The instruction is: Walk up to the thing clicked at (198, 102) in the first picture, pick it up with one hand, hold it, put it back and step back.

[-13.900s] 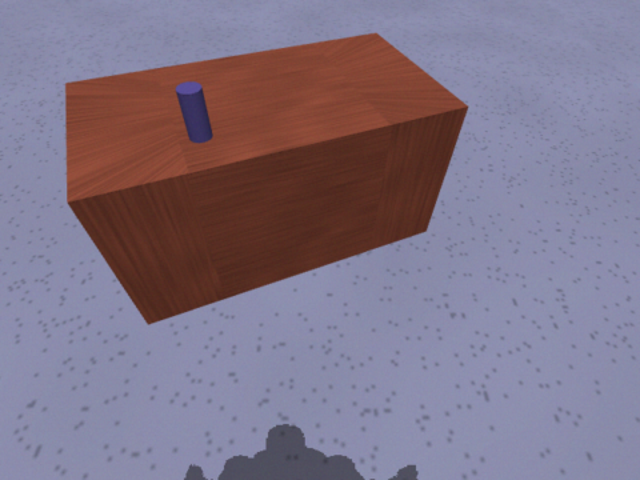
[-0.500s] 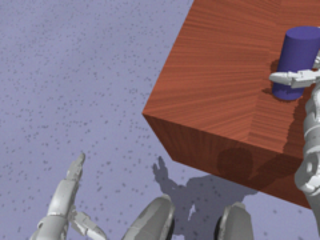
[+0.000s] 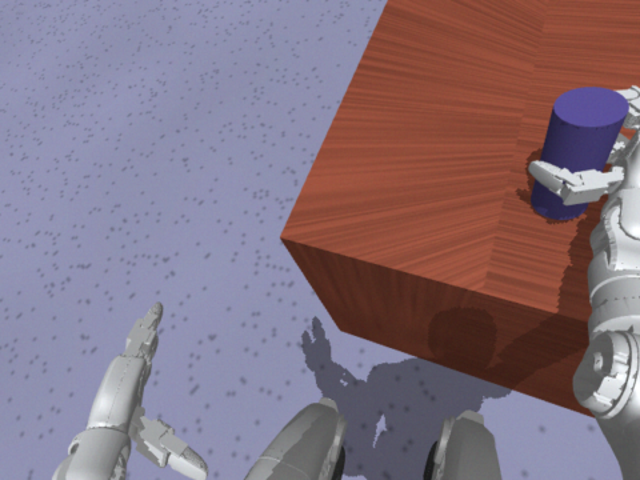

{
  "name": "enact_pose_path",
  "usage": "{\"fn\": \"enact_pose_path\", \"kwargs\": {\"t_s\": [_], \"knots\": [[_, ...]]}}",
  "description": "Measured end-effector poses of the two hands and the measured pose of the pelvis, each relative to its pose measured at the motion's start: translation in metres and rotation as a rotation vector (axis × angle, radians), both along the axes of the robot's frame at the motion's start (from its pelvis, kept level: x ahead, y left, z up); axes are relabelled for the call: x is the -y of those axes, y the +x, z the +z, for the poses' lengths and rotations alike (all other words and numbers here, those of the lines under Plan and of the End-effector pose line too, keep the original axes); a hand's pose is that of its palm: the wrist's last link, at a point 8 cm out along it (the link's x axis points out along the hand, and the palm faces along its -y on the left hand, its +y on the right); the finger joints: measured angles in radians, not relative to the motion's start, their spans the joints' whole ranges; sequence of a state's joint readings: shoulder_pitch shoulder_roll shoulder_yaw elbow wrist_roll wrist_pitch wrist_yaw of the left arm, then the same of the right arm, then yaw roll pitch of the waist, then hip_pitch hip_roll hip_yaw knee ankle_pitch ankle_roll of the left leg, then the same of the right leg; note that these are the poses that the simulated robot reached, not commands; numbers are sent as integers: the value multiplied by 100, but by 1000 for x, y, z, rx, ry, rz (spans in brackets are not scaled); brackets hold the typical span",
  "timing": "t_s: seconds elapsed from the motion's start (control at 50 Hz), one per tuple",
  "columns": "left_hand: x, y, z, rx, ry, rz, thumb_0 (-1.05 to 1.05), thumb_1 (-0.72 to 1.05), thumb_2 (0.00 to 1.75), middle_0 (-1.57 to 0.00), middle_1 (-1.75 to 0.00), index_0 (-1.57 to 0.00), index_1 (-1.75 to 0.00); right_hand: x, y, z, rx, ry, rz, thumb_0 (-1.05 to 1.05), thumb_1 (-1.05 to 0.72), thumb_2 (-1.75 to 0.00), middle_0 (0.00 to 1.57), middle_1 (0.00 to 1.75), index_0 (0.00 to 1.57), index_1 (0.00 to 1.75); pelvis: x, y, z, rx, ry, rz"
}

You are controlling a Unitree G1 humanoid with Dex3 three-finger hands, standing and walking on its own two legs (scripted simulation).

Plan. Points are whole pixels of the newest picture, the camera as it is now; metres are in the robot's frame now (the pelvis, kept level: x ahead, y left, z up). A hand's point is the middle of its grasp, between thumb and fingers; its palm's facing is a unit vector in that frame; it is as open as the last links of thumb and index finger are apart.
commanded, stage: settle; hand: right
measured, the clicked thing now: (572, 159) +0.52 -0.18 +0.02
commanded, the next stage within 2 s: lift in 0.50 s
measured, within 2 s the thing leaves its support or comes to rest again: neither
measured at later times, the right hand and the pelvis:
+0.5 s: hand (601, 115) +0.54 -0.19 +0.08, palm faces +0.16 +0.99 -0.01, open 10.3 cm; pelvis +0.01 +0.00 +0.02, yaw -1 degrees
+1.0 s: hand (628, 101) +0.52 -0.19 +0.12, palm faces +0.15 +0.99 -0.02, open 10.3 cm; pelvis +0.02 +0.00 +0.04, yaw -1 degrees
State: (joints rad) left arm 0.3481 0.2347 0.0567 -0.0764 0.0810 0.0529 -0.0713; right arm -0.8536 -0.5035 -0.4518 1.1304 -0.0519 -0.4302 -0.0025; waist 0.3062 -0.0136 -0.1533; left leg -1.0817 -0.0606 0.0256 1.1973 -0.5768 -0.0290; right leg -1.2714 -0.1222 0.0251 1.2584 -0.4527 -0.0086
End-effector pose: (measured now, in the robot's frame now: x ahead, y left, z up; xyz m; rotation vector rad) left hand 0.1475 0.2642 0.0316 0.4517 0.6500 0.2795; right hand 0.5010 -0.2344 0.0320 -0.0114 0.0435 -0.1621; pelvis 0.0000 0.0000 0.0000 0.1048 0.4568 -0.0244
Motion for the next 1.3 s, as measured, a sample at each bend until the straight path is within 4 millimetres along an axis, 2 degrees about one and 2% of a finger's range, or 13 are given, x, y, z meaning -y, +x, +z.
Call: {"fn": "enact_pose_path", "kwargs": {"t_s": [0.1,0.3,0.44,0.58,0.76,1.02,1.16,1.3], "knots": [[-2,4,6,17,-2,-8,-1,-52,6,-6,-5,-5,-7,-1,-3,10,-15,4,1,2,50,-103,84,119,77,114,-1,3,7,18,-4,-4],[-2,8,2,5,-35,-16,-1,-52,6,-6,-5,-5,-6,4,5,40,11,-7,-6,2,53,-107,83,121,77,116,-3,4,15,34,-9,-12],[0,7,0,-1,-57,-12,-1,-53,6,-6,-5,-5,-6,3,7,45,-7,-1,5,2,53,-107,82,122,76,117,-3,6,19,36,-13,-11],[-3,10,6,6,-41,-8,-1,-53,6,-6,-5,-5,-6,-1,8,51,-6,14,7,2,53,-108,82,123,76,118,-2,8,23,47,-14,-12],[6,11,8,5,-67,-16,-1,-52,6,-5,-5,-5,-6,3,9,63,10,-7,6,2,53,-108,82,123,76,118,1,9,29,56,-20,-10],[11,14,11,4,-125,-20,-1,-52,6,-5,-5,-5,-6,5,-17,91,18,-4,9,2,54,-109,82,123,76,118,3,15,45,116,-34,-14],[17,15,8,-4,-180,-32,-1,-52,6,-5,-5,-5,-5,5,-44,108,23,-19,17,2,54,-109,82,123,76,118,2,18,57,164,-49,-18],[18,17,5,-10,-226,-37,-1,-52,6,-5,-5,-5,-5,0,-73,134,48,-21,8,2,54,-109,82,123,76,118,-3,17,68,228,-68,-29]]}}
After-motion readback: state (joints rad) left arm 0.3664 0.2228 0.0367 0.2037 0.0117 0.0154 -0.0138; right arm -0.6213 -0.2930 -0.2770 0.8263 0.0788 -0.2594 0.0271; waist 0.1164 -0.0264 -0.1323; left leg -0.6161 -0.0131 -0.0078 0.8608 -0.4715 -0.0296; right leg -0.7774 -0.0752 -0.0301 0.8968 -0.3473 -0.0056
